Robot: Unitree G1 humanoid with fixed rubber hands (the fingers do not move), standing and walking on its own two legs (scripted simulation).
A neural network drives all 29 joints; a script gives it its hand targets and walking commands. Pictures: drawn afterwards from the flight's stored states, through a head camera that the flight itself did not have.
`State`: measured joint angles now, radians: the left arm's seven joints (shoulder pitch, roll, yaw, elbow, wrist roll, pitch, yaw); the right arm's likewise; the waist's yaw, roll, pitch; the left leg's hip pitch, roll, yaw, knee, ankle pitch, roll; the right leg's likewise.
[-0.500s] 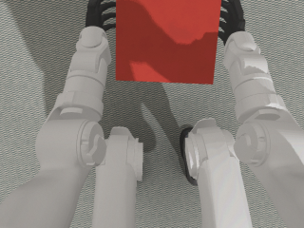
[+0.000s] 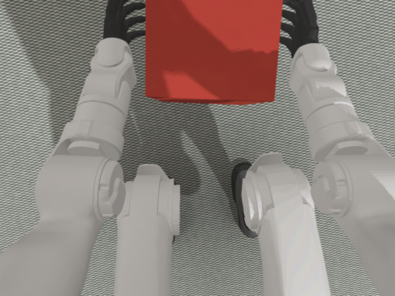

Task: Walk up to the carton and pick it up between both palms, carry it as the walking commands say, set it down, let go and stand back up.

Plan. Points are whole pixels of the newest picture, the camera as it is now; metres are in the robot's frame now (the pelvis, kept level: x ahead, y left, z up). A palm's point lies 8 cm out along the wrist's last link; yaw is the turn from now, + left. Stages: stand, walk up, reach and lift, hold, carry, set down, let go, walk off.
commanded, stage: set down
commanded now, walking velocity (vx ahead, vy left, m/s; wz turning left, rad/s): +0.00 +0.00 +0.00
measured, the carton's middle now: (208, 48) +0.52 -0.04 -0.25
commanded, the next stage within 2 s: let go in 1.64 s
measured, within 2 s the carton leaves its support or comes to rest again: neither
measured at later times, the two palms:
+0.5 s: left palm (91, 22) +0.55 +0.14 -0.13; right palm (330, 30) +0.51 -0.22 -0.14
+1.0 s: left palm out of the picture +0.55 +0.15 +0.03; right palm out of the picture +0.51 -0.23 +0.01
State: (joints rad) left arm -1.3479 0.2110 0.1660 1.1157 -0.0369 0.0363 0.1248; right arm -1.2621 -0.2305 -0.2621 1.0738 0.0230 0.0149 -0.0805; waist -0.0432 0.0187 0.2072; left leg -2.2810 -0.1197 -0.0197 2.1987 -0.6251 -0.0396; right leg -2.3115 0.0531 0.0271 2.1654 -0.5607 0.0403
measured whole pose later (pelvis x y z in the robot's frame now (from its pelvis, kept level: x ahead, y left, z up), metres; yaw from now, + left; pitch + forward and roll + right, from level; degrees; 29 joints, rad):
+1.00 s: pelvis +0.01 +0.00 +0.12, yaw +0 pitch +50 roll +0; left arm -1.16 0.24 0.20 0.85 -0.05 0.15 0.11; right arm -1.07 -0.28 -0.29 0.85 0.06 0.12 -0.03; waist -0.03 0.02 -0.12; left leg -2.08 -0.08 -0.03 1.74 -0.54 -0.02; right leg -2.11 0.03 0.02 1.71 -0.48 0.02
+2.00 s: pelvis +0.08 -0.01 +0.33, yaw -1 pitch +42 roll +0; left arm -0.50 0.12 0.20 0.55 0.10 0.12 0.05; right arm -0.44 -0.16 -0.23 0.56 -0.07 0.09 0.06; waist -0.02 0.02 -0.17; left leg -1.27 -0.05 -0.07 0.88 -0.33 -0.01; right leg -1.30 0.04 0.04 0.86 -0.29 0.00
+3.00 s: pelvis +0.15 +0.00 +0.40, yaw -2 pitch +1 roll +0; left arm 0.26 0.25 0.04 0.63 0.04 0.00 0.01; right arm 0.28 -0.25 -0.03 0.58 -0.05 0.00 0.01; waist -0.01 0.03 -0.04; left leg -0.14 -0.03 -0.04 0.47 -0.34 0.01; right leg -0.18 0.02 0.05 0.48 -0.30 0.01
